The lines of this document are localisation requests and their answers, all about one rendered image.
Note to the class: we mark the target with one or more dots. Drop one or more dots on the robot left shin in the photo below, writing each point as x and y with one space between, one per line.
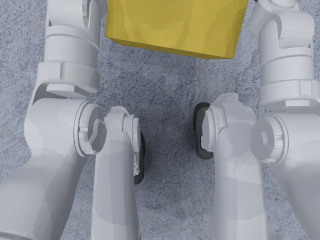
121 109

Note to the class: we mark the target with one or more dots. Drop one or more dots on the left robot upper arm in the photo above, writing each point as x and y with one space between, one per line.
36 200

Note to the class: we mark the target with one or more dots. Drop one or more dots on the robot right foot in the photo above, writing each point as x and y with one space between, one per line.
198 117

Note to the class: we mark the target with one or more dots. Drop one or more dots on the left robot forearm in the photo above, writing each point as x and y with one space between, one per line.
72 42

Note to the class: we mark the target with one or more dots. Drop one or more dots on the carton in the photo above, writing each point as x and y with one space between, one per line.
206 29

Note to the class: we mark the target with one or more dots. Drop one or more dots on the right robot forearm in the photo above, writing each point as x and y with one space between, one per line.
284 38

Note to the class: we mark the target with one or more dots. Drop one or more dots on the right robot upper arm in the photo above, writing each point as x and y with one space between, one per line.
289 144

